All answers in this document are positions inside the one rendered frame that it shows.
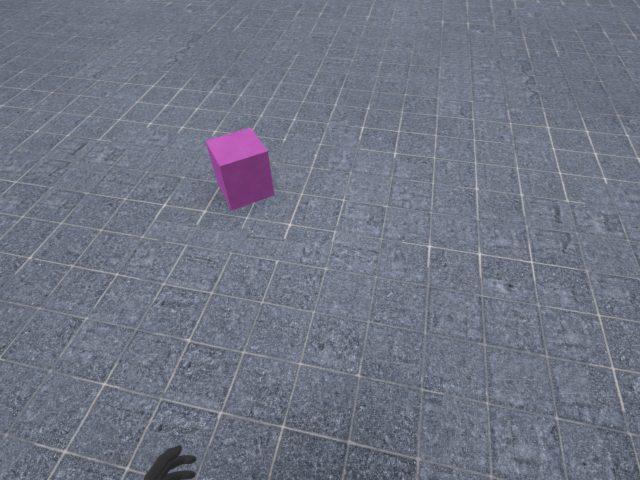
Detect robot left hand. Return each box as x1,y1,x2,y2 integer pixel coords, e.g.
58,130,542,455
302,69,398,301
144,445,196,480

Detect carton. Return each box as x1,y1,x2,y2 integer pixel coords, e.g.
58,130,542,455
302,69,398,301
206,128,274,210

